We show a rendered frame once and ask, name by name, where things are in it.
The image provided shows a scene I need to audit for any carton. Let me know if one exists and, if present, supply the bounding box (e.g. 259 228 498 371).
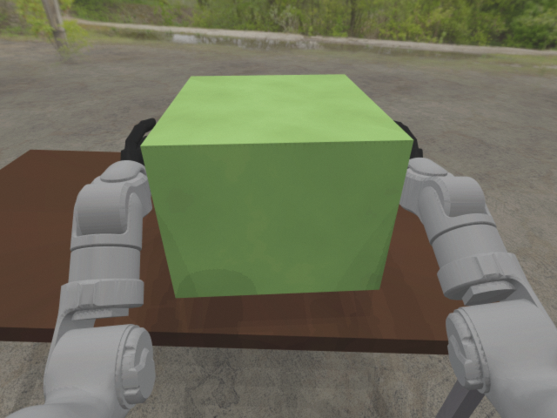
140 74 413 298

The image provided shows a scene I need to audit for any right robot hand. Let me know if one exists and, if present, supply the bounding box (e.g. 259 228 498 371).
393 120 423 159

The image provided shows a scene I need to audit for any left robot upper arm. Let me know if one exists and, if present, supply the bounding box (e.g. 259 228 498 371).
5 324 156 418

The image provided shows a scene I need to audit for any right robot forearm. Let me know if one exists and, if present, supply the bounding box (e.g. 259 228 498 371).
399 158 557 338

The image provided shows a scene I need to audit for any left robot hand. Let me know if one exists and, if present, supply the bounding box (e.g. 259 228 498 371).
120 118 156 165

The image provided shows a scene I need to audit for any table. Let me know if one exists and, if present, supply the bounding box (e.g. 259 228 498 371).
0 150 499 418

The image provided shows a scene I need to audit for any right robot upper arm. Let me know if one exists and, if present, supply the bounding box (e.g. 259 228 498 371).
446 299 557 418

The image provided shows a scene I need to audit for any left robot forearm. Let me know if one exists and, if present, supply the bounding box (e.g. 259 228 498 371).
44 160 152 400

